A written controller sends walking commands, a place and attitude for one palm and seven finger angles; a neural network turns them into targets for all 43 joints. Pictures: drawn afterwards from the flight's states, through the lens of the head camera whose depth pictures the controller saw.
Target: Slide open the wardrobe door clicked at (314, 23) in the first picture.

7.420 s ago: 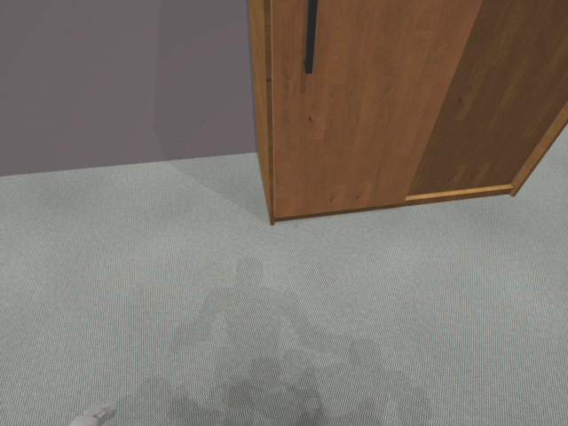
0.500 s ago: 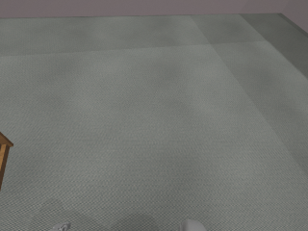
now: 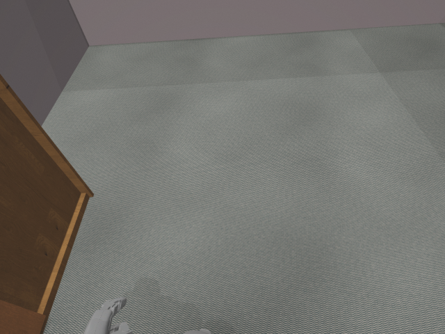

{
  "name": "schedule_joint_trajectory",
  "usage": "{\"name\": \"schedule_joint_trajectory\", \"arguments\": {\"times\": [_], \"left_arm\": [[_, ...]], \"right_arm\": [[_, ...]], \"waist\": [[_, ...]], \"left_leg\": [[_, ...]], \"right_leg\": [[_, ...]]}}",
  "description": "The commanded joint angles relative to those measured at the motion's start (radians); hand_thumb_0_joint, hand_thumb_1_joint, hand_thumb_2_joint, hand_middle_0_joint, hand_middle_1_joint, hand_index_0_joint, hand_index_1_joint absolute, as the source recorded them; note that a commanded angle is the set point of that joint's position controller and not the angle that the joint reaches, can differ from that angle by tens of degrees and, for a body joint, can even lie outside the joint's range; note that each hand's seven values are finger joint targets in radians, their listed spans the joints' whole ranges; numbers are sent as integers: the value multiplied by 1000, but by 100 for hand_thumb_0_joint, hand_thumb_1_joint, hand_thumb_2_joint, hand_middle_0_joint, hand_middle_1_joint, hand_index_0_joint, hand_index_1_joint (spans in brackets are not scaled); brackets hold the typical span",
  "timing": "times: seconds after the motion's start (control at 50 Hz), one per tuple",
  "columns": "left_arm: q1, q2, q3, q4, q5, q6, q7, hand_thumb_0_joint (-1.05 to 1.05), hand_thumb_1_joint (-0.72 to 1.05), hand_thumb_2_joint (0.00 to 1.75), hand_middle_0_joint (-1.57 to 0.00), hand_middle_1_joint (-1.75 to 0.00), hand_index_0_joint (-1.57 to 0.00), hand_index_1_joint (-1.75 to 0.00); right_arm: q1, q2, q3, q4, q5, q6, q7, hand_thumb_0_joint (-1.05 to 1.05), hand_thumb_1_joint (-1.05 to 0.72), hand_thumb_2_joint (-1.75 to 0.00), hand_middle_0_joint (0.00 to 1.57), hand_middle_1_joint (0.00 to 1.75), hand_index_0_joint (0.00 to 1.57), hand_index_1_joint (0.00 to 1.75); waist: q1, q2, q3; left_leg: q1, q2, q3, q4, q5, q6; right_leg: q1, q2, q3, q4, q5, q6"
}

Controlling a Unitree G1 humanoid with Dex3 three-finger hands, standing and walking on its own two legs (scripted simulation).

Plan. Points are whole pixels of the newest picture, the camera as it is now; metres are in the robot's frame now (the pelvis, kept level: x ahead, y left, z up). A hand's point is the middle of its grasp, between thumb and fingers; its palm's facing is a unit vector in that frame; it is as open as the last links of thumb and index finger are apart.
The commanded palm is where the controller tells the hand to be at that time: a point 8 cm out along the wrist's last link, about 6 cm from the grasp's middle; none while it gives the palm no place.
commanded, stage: turn to face it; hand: left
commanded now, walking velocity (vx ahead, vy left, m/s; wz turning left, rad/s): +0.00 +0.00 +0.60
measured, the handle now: out of the picture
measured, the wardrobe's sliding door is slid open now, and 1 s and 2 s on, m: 0.00 0.00 0.00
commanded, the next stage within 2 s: none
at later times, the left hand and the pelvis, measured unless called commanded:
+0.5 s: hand out of the picture -0.09 +0.26 -0.19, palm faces +0.39 -0.88 -0.26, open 7.4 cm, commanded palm none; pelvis -0.01 +0.05 -0.01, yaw +20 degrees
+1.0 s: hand out of the picture +0.01 +0.31 -0.14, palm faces +0.56 -0.79 -0.25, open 7.4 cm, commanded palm none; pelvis -0.01 +0.05 +0.01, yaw +36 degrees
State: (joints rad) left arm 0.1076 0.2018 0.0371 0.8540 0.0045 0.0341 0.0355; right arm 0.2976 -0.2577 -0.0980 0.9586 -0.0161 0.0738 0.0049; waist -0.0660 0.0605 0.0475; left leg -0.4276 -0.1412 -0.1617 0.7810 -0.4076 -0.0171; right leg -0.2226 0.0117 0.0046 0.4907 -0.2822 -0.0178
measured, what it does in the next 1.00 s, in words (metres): steps on the spot, turning left: left foot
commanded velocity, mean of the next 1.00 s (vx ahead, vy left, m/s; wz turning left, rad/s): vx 0.00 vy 0.00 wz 0.60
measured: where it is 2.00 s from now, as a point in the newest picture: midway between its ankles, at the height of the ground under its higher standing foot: outside the picture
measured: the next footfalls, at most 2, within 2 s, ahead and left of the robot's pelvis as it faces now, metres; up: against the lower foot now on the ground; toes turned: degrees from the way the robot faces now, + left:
left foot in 0.44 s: -0.01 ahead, +0.14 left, +0.00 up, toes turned +23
right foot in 1.10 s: +0.11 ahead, -0.04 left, +0.00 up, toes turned +41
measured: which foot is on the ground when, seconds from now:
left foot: up 0.00-0.42, down 0.44-1.00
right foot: down 0.00-0.44, up 0.46-1.00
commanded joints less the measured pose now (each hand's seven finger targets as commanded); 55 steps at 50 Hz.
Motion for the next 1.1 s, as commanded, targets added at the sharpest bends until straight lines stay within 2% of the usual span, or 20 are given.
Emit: {"name": "schedule_joint_trajectory", "arguments": {"times": [0.0, 0.06, 0.14, 0.2, 0.3, 0.34, 0.38, 0.4, 0.42, 0.44, 0.5, 0.56, 0.66, 0.76, 0.86, 0.96, 1.02, 1.04, 1.06, 1.08], "left_arm": [[-53, 162, 38, -90, 3, -35, 9, 0, 90, 90, -20, -30, -20, -30], [17, 149, 34, -71, 6, -46, 3, 0, 90, 90, -20, -30, -20, -30], [116, 170, 39, -41, 12, -46, 2, 0, 90, 90, -20, -30, -20, -30], [162, 194, 46, -25, 20, -45, 1, 0, 90, 90, -20, -30, -20, -30], [210, 230, 57, -7, 26, -35, -1, 0, 90, 90, -20, -30, -20, -30], [207, 244, 65, -1, 26, -31, -2, 0, 90, 90, -20, -30, -20, -30], [181, 246, 68, 1, 15, -28, -5, 0, 90, 90, -20, -30, -20, -30], [192, 211, 64, -17, 6, -25, -10, 0, 90, 90, -20, -30, -20, -30], [168, 142, 41, -55, 2, -24, -18, 0, 90, 90, -20, -30, -20, -30], [123, 164, 40, -68, 11, -9, -10, 0, 90, 90, -20, -30, -20, -30], [73, 167, 49, -32, 12, -4, -11, 0, 90, 90, -20, -30, -20, -30], [118, 168, 53, -4, 13, -4, -21, 0, 90, 90, -20, -30, -20, -30], [94, 171, 54, -14, 15, 1, -14, 0, 90, 90, -20, -30, -20, -30], [-7, 166, 51, -53, 11, -2, -8, 0, 90, 90, -20, -30, -20, -30], [-88, 145, 42, -91, 3, -9, -5, 0, 90, 90, -20, -30, -20, -30], [-61, 131, 35, -97, -6, -16, 1, 0, 90, 90, -20, -30, -20, -30], [20, 138, 38, -80, -13, -23, 6, 0, 90, 90, -20, -30, -20, -30], [54, 153, 42, -71, -13, -31, 8, 0, 90, 90, -20, -30, -20, -30], [72, 215, 51, -69, -4, -42, 13, 0, 90, 90, -20, -30, -20, -30], [75, 279, 64, -76, 10, -44, 21, 0, 90, 90, -20, -30, -20, -30]], "right_arm": [[8, -95, -30, -68, -11, -10, 14, 0, -90, -90, 20, 30, 20, 30], [-6, -83, -24, -74, -6, -4, 24, 0, -90, -90, 20, 30, 20, 30], [-104, -91, -16, -97, -9, 2, 24, 0, -90, -90, 20, 30, 20, 30], [-169, -81, -6, -112, -4, -1, 25, 0, -90, -90, 20, 30, 20, 30], [-236, -62, 19, -133, 5, -19, 27, 0, -90, -90, 20, 30, 20, 30], [-219, -64, 23, -136, 8, -30, 24, 0, -90, -90, 20, 30, 20, 30], [-120, -102, 13, -118, 3, -45, 22, 0, -90, -90, 20, 30, 20, 30], [-52, -192, -9, -104, -3, -57, 19, 0, -90, -90, 20, 30, 20, 30], [14, -304, -39, -98, 3, -61, 11, 0, -90, -90, 20, 30, 20, 30], [57, -303, -36, -72, 12, -51, 7, 0, -90, -90, 20, 30, 20, 30], [-80, -208, -9, -107, 1, -56, -16, 0, -90, -90, 20, 30, 20, 30], [-118, -179, 3, -121, 5, -66, -14, 0, -90, -90, 20, 30, 20, 30], [-75, -173, 0, -112, 6, -68, -12, 0, -90, -90, 20, 30, 20, 30], [-22, -163, -8, -101, -2, -65, -13, 0, -90, -90, 20, 30, 20, 30], [30, -162, -17, -85, -8, -63, -19, 0, -90, -90, 20, 30, 20, 30], [19, -166, -23, -82, -10, -53, -20, 0, -90, -90, 20, 30, 20, 30], [-14, -159, -26, -87, -4, -48, -15, 0, -90, -90, 20, 30, 20, 30], [-15, -144, -24, -88, 4, -48, -12, 0, -90, -90, 20, 30, 20, 30], [11, -95, -18, -86, 15, -49, -6, 0, -90, -90, 20, 30, 20, 30], [29, -51, -11, -107, 13, -51, -8, 0, -90, -90, 20, 30, 20, 30]], "waist": [[5, -181, 11], [24, -223, 13], [69, -253, 21], [88, -244, 6], [117, -296, -50], [113, -304, -91], [53, -236, -157], [13, -36, -220], [-21, 264, -250], [-31, 161, -261], [15, 117, -109], [54, 61, -93], [55, 74, -78], [30, 55, -47], [5, 62, -71], [21, 80, -116], [58, 67, -142], [77, 33, -158], [79, -116, -177], [82, -349, -175]], "left_leg": [[-142, 123, 78, 418, 15, -45], [-166, 141, 115, 460, 85, -65], [-187, 169, 133, 413, 68, -81], [-163, 176, 163, 296, 17, -81], [-34, 160, 243, 30, -22, -57], [47, 147, 266, -93, 2, -37], [233, 143, 263, -348, 204, -19], [474, 279, 104, -404, 448, 36], [616, 549, -243, -374, 978, 172], [582, 581, -186, -340, 1068, 241], [412, 426, -76, -375, 884, 185], [369, 356, -28, -406, 815, 144], [344, 333, -92, -447, 682, 130], [327, 347, -216, -456, 594, 175], [364, 347, -315, -416, 672, 207], [319, 316, -373, -376, 730, 199], [217, 257, -354, -338, 646, 144], [146, 222, -322, -300, 534, 103], [-36, 169, -237, -192, 258, 44], [-220, 37, -20, 33, -137, -30]], "right_leg": [[10, -314, 145, -222, 165, -93], [41, -282, 36, -197, 270, -64], [93, -317, 27, -184, 306, -84], [144, -340, -4, -152, 415, -98], [194, -353, -70, -64, 611, -93], [206, -363, -89, -10, 641, -80], [159, -343, -163, 163, 581, -15], [-57, -283, -194, 374, 331, 45], [-366, -141, -162, 585, -379, 121], [-371, -152, -57, 661, -400, 107], [-382, -157, -11, 728, -207, 118], [-340, -137, -18, 719, -101, 128], [-345, -125, 10, 681, -34, 146], [-358, -112, 33, 599, -69, 147], [-332, -74, 43, 468, -146, 136], [-181, -19, 44, 277, -161, 108], [19, 0, 28, 34, -13, 91], [140, -27, 38, -111, 95, 87], [335, -188, 177, -198, 131, 48], [397, -459, 425, -197, 254, -64]]}}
